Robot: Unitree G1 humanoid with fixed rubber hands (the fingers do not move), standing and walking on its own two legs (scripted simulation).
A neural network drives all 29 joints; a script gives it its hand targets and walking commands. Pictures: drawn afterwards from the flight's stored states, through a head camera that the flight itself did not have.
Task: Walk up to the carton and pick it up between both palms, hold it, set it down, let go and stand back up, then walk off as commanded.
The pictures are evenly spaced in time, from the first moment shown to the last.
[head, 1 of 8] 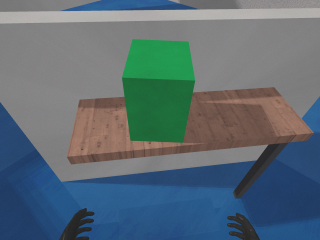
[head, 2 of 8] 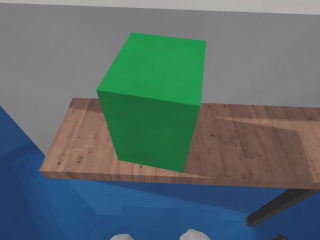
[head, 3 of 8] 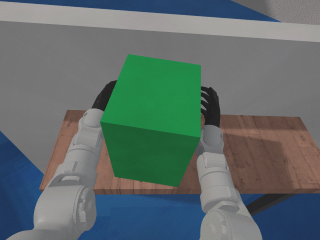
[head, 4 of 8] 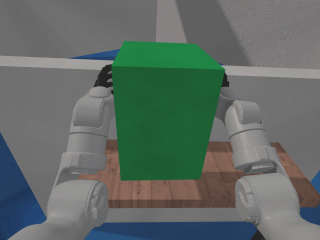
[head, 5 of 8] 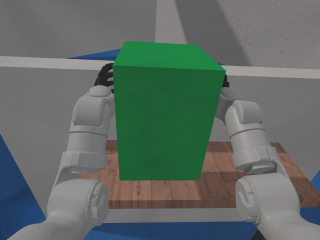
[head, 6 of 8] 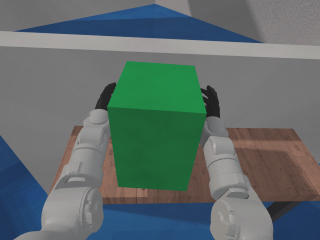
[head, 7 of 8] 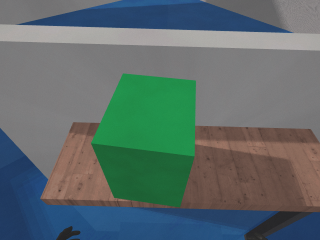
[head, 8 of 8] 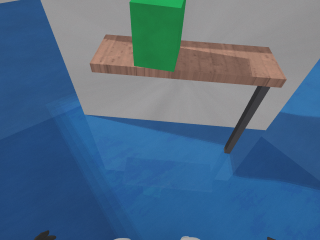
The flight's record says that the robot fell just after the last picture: no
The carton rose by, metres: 0.18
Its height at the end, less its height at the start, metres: +0.00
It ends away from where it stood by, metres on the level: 0.03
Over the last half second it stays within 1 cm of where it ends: yes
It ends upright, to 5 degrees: yes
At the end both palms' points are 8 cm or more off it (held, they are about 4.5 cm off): yes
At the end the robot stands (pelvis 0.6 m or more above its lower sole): yes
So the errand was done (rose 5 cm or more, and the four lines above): yes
